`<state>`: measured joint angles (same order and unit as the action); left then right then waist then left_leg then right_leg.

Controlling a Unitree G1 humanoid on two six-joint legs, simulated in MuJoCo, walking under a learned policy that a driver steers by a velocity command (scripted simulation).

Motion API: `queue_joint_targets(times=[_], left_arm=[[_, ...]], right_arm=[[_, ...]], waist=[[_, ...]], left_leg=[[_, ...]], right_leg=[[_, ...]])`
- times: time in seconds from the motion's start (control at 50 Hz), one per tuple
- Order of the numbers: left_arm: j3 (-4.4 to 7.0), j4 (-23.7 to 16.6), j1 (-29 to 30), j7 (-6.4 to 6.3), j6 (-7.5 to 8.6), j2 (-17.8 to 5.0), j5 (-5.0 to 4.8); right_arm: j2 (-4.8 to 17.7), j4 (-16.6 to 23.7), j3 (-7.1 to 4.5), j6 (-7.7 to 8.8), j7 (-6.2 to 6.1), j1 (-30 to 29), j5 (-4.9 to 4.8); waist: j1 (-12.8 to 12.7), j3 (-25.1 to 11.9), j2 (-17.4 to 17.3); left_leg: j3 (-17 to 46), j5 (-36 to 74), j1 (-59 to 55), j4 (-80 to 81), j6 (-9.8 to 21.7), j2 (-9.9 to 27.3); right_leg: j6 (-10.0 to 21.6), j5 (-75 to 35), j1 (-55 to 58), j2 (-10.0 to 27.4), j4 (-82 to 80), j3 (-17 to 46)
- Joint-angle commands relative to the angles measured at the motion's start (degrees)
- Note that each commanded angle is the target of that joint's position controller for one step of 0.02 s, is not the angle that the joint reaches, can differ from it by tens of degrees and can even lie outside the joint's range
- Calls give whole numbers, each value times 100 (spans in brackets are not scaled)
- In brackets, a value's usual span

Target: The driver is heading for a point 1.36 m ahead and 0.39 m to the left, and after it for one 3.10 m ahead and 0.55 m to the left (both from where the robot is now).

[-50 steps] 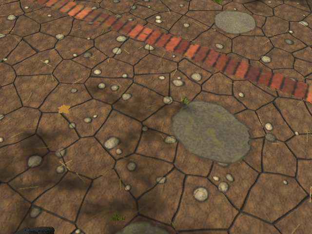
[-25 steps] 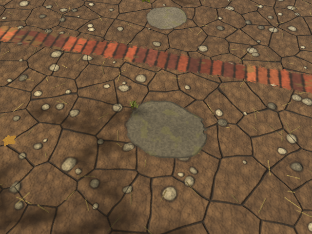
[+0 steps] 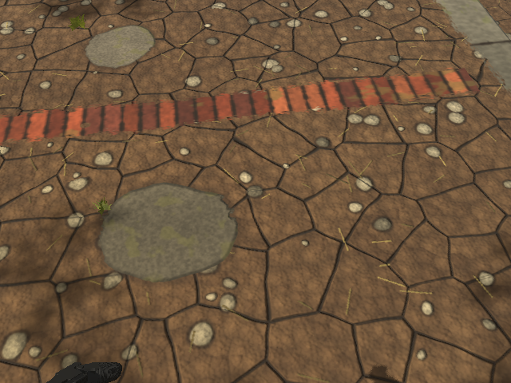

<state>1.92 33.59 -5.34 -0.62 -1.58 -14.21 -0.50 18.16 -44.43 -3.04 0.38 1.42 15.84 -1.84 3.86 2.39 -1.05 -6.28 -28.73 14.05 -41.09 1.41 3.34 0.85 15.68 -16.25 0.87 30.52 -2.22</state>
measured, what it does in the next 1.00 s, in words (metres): walks ahead, turning left: left foot, then right foot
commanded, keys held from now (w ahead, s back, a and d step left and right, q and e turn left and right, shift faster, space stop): w+q+shift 0.56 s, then w+e+shift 0.44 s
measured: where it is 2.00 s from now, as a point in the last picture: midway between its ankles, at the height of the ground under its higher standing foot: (124, 108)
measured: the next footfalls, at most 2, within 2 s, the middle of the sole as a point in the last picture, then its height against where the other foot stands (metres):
left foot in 0.46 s outside the picture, level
right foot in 0.96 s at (132, 269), level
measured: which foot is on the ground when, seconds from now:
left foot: up 0.00-0.44, down 0.46-0.96, up 0.98-1.00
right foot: down 0.00-0.48, up 0.50-0.94, down 0.96-1.00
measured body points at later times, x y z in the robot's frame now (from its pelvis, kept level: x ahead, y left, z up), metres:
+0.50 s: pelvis +0.24 +0.10 -0.04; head +0.27 +0.12 +0.41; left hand +0.13 +0.35 -0.18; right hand +0.51 -0.09 -0.13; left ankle +0.32 +0.19 -0.74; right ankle +0.02 -0.13 -0.68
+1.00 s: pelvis +0.65 +0.30 -0.03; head +0.67 +0.32 +0.42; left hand +0.63 +0.59 -0.15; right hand +0.79 +0.06 -0.16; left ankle +0.37 +0.24 -0.62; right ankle +0.77 +0.33 -0.74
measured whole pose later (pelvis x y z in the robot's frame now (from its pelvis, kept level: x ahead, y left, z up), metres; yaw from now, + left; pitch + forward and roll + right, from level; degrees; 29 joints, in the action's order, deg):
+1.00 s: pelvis +0.65 +0.30 -0.03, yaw +21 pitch +0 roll +0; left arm 1.6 46.3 -13.3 2.3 2.5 -16.9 0.4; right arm 16.3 -50.3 -1.7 4.1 -1.3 21.3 2.6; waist -2.9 2.6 0.3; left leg -5.3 -20.2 -1.3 -61.7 0.9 -5.6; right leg 11.5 11.4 -29.1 -7.8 37.1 -7.1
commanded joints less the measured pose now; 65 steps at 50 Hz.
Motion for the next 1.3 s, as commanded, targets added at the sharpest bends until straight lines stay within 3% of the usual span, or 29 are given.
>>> queue_joint_targets(times=[0.02,0.06,0.12,0.14,0.22,0.32,0.38,0.44,0.46,0.48,0.5,0.52,0.54,0.56,0.62,0.72,0.8,0.86,0.92,0.94,0.96,0.98,1.0,1.02,1.04,1.06,1.12,1.24,1.3], left_arm=[[485,144,-1587,-41,357,-1316,-9],[355,152,-977,0,583,-900,-77],[337,230,-836,5,775,-682,62],[323,454,-1168,35,667,-881,395],[313,664,-1318,54,699,-813,317],[340,1027,-1491,-86,797,-894,323],[340,1310,-1715,-97,715,-1032,339],[385,1352,-1575,-87,512,-1468,338],[441,1256,-1403,-27,425,-1694,262],[379,1176,-1331,28,447,-1547,268],[192,626,-1227,172,593,-669,147],[146,323,-637,195,734,-922,266],[133,207,-149,193,836,-944,276],[73,304,-403,163,894,-821,244],[-28,722,-1063,195,586,-603,378],[-90,450,118,316,375,-559,200],[-159,377,597,440,484,-397,67],[-118,594,241,464,514,-590,58],[93,1193,-1638,364,407,-1151,86],[219,1568,-2873,318,378,-1364,73],[379,1829,-3924,234,349,-1532,52],[356,2001,-3421,194,254,-1459,41],[421,1614,-2493,169,275,-1800,187],[405,1331,-2069,153,279,-1327,180],[332,1394,-1905,133,293,-1005,172],[297,1470,-1822,142,353,-930,156],[258,1493,-1764,111,600,-1028,101],[423,1547,-2346,154,645,-1201,-28],[493,1540,-2363,100,604,-1307,14]], right_arm=[[789,819,-194,245,40,-868,-188],[763,667,-260,213,-7,-549,-41],[443,555,-223,159,-39,-265,-53],[377,551,-189,-37,192,-433,554],[289,656,-216,-199,390,-661,306],[262,878,-136,-186,497,-1367,384],[102,1069,-25,-183,485,-1717,373],[374,789,-136,-143,293,-492,229],[642,509,-282,-69,215,547,199],[1066,74,-489,-57,96,1692,267],[1844,149,-687,-159,17,996,250],[1921,389,-699,-141,61,1067,286],[1749,244,-656,-113,3,1117,306],[1452,99,-581,-36,-58,1121,331],[507,190,-222,251,-127,319,312],[533,-77,-154,587,15,978,232],[479,-242,-42,729,-50,1121,257],[678,-285,-31,779,-178,886,283],[1031,-194,-149,537,-411,447,487],[1149,-77,-196,433,-454,21,546],[1181,-19,-233,379,-433,-527,495],[-87,325,109,584,-274,-841,596],[-288,800,266,679,-168,295,267],[254,701,298,801,-142,8,440],[496,696,262,838,-94,-308,471],[436,769,289,782,-112,-563,581],[218,931,432,391,-80,-683,702],[-13,1552,571,420,-6,-2297,404],[104,1657,528,478,-48,-2401,379]], waist=[[-1061,-339,1092],[-674,123,1104],[-461,205,860],[-453,223,248],[-422,489,695],[-549,890,569],[-587,1007,484],[142,-152,758],[658,-766,725],[1092,-1382,278],[292,-1413,-2026],[462,-1843,-814],[504,-1336,-180],[173,-696,273],[-538,-176,379],[-144,679,71],[-31,647,-46],[-351,173,-290],[-1384,-851,-676],[-2006,-1140,-667],[-2671,-1107,-201],[-1684,-443,1658],[-672,-1688,2135],[-853,-1353,509],[-594,-555,-434],[-386,-95,-807],[-50,474,-568],[-1002,287,241],[-1068,15,444]], left_leg=[[905,-409,3521,-2578,111,172],[1053,613,3536,-2662,27,356],[1096,1782,3426,-3002,-176,485],[756,1891,3165,-3028,-195,299],[842,2528,3620,-2828,-199,347],[278,2604,3487,-1382,193,434],[-143,1861,3390,-660,673,313],[-768,765,1351,-495,1145,-703],[-641,693,-67,-220,1257,-972],[148,433,-2054,279,1336,-968],[3808,-1404,-3454,1922,2095,493],[5246,-1089,-3678,2613,2248,1011],[4788,-344,-3266,2657,2049,1052],[4344,375,-2320,2678,1858,962],[2700,776,-530,2841,1376,329],[1425,2703,-461,3725,914,68],[295,5107,-934,4020,370,61],[-168,7699,-1772,3718,31,271],[-302,10396,-2350,1264,-173,589],[-287,10317,-1998,-504,-168,597],[-459,8020,-1009,-3466,-136,-30],[84,371,1893,-5617,-121,-1118],[1332,-92,3516,-6422,-278,-1122],[1599,670,3549,-5675,-17,-679],[1546,1143,3242,-4897,37,-384],[1431,1117,2915,-4363,-22,-188],[1100,1083,2141,-2990,-358,223],[525,3498,1488,245,-460,-60],[622,3386,1216,1089,-326,-299]], right_leg=[[1335,3132,2314,2228,-1986,3037],[922,2477,1744,1873,-2306,2145],[625,1229,1446,1608,-2541,955],[512,986,1079,1550,-2639,467],[439,680,1091,1494,-2679,-239],[391,420,1593,1557,-2942,-1023],[415,-1608,2412,1688,-2517,-1465],[412,-6858,2663,1770,-203,-1739],[407,-7111,2116,1772,1331,-1658],[193,-5531,716,1515,3247,-1552],[-293,621,-2374,-75,5646,-1107],[-225,670,-3093,-193,6191,294],[-103,425,-3320,142,6027,573],[-51,241,-3047,425,5415,576],[-20,-111,-1920,910,4287,539],[56,-1286,-2756,900,2786,-26],[382,-2402,-2209,244,1232,-349],[610,-2818,-1329,-307,627,-704],[809,-1759,312,-987,833,-890],[1012,-1447,1204,-873,639,-602],[1449,-1101,2052,-529,15,7],[1592,-2159,2879,43,895,1222],[2946,-105,3986,1218,-617,4682],[2705,1573,3351,1361,-1763,5345],[2354,1885,2117,1210,-2019,4850],[2094,1275,1187,912,-2067,4268],[1909,359,-639,196,-2261,3050],[1323,-2405,-81,-243,-2094,2442],[1108,-3448,884,-105,-1510,2552]])
Velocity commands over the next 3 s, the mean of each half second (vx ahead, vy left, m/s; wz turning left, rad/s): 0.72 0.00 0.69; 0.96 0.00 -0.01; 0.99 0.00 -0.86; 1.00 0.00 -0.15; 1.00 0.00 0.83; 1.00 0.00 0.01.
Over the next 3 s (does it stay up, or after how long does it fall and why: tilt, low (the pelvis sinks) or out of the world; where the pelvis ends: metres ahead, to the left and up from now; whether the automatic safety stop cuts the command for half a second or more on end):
stays up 2.46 0.49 0.01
